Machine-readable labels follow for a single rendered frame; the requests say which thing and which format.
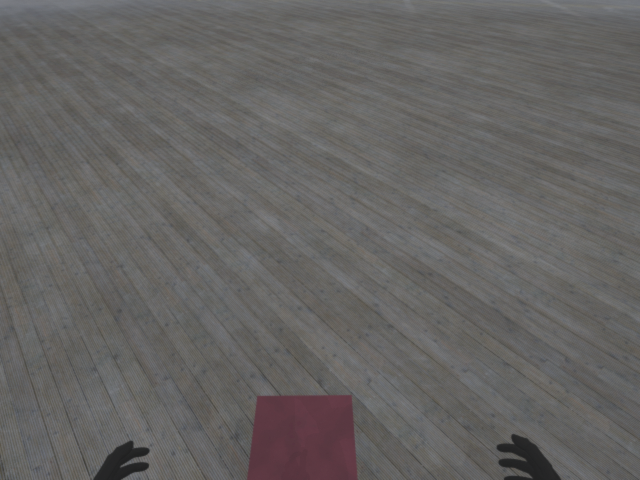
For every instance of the carton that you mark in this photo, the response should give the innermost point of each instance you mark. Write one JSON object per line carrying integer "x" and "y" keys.
{"x": 308, "y": 437}

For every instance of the robot left hand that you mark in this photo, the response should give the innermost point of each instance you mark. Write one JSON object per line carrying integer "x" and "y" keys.
{"x": 111, "y": 470}

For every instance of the robot right hand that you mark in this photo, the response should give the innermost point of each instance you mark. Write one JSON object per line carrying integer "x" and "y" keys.
{"x": 538, "y": 467}

